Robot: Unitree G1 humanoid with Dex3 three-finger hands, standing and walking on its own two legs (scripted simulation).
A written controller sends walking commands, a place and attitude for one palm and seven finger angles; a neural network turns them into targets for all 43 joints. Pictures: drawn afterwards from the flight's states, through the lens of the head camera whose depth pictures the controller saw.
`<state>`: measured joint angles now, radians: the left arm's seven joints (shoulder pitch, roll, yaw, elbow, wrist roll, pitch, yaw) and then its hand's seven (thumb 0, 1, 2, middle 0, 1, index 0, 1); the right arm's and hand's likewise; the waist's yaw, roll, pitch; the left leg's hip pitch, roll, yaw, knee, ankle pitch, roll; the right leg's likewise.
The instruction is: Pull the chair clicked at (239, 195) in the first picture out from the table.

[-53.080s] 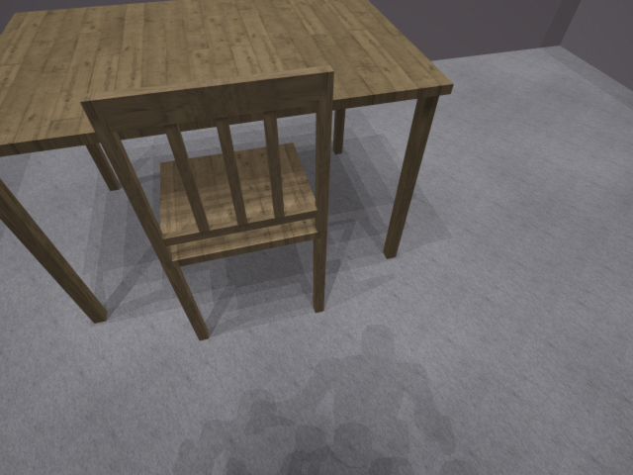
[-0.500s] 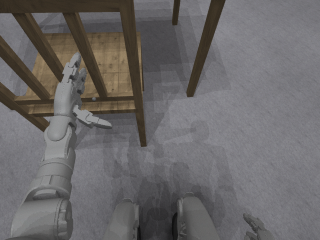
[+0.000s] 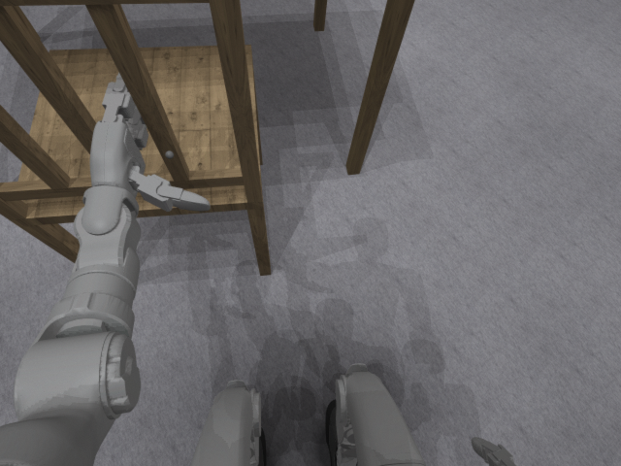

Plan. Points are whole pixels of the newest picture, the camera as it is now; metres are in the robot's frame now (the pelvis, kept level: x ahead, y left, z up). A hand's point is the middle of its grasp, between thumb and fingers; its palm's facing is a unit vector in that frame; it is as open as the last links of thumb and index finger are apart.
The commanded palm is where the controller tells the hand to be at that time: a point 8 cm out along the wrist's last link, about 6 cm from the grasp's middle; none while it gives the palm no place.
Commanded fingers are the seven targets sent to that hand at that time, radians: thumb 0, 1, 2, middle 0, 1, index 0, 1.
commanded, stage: push the fingers through the gap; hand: left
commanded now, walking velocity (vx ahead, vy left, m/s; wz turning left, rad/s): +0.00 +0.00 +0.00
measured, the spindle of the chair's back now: (75, 114) +0.56 +0.27 +0.05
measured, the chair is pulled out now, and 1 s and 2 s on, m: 0.15 0.17 0.21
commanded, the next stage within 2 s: hook a spindle and tug to test in 0.28 s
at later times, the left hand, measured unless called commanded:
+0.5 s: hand (168, 163) +0.48 +0.15 +0.05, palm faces -0.01 -1.00 -0.05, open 17.0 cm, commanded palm +0.45 +0.19 +0.04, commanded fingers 0.00 -0.50 0.30 -0.18 -0.46 -0.18 -0.46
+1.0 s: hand (160, 155) +0.49 +0.16 +0.05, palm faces +0.01 -1.00 -0.05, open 11.5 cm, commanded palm +0.45 +0.19 +0.04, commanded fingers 0.00 0.45 0.71 -0.50 -1.45 -0.50 -1.45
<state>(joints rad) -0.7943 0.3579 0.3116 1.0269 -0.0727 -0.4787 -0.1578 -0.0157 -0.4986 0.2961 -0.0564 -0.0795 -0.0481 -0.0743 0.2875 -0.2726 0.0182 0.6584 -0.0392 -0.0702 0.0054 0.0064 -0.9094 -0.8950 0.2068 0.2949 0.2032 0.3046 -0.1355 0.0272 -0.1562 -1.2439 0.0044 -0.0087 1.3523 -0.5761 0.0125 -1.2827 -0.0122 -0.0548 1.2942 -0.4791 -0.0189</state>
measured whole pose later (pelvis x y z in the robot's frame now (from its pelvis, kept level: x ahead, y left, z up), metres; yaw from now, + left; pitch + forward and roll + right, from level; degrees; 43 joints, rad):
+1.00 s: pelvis +0.02 +0.00 +0.02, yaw +0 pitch +26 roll -2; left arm -0.66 0.32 0.25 0.90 -0.13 -0.46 -0.12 -0.01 -0.06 0.49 -0.25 -1.16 -0.26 -1.17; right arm 0.29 -0.27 -0.01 0.66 -0.03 -0.02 0.03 0.01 -0.91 -0.90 0.21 0.29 0.20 0.30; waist -0.10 0.03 -0.16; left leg -1.16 0.01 -0.01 1.29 -0.59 0.01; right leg -1.19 -0.01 -0.06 1.22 -0.49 -0.01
